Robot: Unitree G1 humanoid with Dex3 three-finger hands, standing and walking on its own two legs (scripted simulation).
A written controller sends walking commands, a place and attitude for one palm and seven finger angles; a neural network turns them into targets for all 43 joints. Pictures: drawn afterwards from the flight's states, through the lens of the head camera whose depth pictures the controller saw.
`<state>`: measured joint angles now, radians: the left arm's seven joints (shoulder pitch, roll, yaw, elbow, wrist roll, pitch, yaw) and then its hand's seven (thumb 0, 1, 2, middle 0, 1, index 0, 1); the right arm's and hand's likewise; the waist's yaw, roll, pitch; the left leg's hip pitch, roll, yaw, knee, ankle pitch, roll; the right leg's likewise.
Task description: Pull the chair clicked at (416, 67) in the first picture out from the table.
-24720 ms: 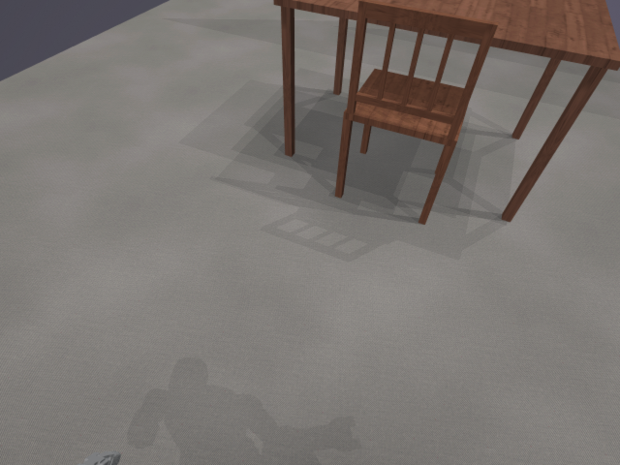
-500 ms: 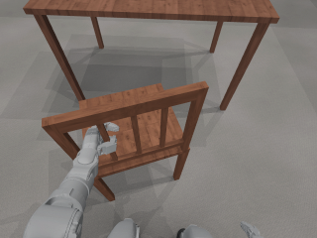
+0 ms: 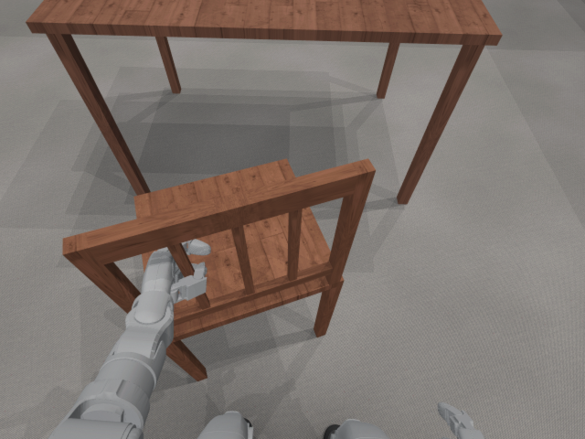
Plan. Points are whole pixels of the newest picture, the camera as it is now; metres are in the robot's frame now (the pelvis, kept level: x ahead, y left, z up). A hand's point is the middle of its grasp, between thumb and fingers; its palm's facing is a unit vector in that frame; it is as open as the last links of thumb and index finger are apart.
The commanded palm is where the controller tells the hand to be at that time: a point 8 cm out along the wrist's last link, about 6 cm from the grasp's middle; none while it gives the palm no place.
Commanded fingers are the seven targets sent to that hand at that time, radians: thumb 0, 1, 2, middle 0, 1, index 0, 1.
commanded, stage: stop walking, hand still on the chair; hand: left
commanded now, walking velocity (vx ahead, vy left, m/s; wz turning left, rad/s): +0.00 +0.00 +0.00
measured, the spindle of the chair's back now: (244, 261) +0.39 +0.10 -0.09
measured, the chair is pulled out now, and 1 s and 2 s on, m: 0.47 0.47 0.47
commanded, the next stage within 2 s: open the thumb and straighten the fingers in 0.70 s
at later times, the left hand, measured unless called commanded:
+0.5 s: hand (199, 281) +0.34 +0.16 -0.05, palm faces +0.10 -0.98 -0.17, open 5.1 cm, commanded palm +0.31 +0.21 -0.03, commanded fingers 0.00 0.90 0.90 -0.50 -1.45 -0.50 -1.45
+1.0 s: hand (193, 279) +0.34 +0.17 -0.05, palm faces +0.07 -0.99 -0.15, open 6.6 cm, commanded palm +0.31 +0.22 -0.03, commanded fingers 0.00 -0.43 0.26 -0.47 -1.38 -0.47 -1.38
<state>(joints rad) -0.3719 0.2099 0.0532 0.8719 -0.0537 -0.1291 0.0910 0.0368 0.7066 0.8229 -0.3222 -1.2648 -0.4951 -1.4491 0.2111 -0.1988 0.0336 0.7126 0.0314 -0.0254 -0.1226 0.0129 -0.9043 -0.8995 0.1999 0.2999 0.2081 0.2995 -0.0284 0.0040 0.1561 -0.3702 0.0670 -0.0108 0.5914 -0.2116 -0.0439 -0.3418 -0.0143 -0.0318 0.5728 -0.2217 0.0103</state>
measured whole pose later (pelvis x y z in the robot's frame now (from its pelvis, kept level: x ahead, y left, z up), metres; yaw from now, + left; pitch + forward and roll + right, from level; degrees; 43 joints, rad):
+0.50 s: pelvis +0.05 +0.00 +0.01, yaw +0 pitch -1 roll -1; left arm -0.14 0.17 0.03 0.72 -0.05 -0.09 0.10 0.05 0.73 0.79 -0.29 -1.25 -0.49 -1.45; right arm 0.17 -0.21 0.01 0.69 0.02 0.00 -0.10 0.01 -0.91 -0.90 0.20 0.30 0.21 0.30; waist -0.01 0.00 0.08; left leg -0.22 0.07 0.00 0.48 -0.24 -0.05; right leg -0.19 -0.01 -0.03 0.45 -0.24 0.01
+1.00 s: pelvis +0.06 +0.00 +0.00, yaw +1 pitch +5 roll +0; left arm 0.01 0.21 0.05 0.52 -0.08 -0.07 0.05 0.03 0.45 0.67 -0.38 -1.34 -0.49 -1.45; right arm 0.23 -0.24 -0.01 0.65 0.04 -0.02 -0.03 0.01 -0.90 -0.90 0.20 0.30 0.21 0.30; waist -0.06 0.00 -0.04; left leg -0.40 0.05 -0.01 0.62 -0.31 -0.04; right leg -0.37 -0.03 -0.04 0.61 -0.33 0.02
